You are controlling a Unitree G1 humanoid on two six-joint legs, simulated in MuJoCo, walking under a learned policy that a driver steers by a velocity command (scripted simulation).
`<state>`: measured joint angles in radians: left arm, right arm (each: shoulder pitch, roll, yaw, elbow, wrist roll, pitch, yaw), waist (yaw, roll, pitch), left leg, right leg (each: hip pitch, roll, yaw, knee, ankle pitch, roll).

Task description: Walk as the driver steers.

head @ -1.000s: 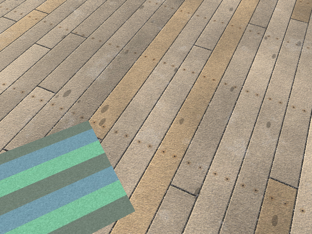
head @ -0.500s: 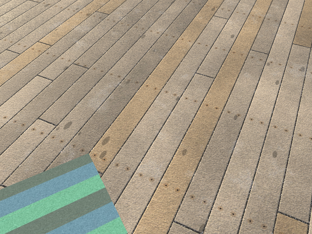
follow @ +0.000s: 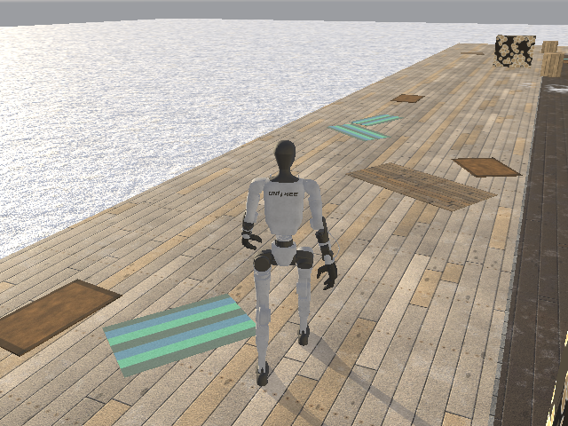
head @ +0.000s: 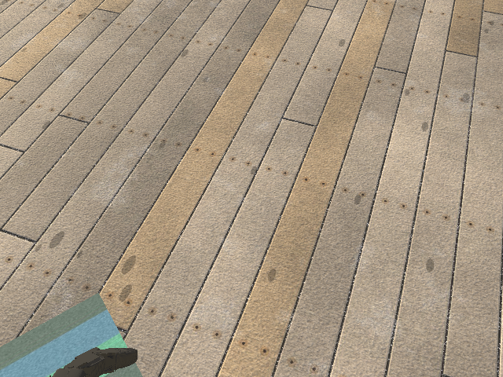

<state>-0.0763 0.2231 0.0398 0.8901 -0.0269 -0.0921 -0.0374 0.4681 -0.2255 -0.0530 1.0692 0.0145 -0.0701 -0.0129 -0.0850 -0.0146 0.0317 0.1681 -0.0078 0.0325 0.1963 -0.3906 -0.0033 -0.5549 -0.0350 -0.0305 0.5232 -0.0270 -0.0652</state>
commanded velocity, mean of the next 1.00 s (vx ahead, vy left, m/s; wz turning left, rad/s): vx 0.24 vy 0.00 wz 0.49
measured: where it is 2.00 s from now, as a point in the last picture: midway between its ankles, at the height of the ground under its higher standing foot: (119, 341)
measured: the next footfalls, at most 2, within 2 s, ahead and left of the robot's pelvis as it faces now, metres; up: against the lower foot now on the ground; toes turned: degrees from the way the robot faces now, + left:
right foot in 0.02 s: +0.20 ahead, -0.12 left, +0.00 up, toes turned -1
left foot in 0.54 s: +0.42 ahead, +0.13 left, +0.00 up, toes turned +17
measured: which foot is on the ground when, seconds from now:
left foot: down 0.00-0.04, up 0.06-0.52, down 0.54-0.96, up 0.98-1.00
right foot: up 0.00-0.00, down 0.02-0.54, up 0.56-0.94, down 0.96-1.00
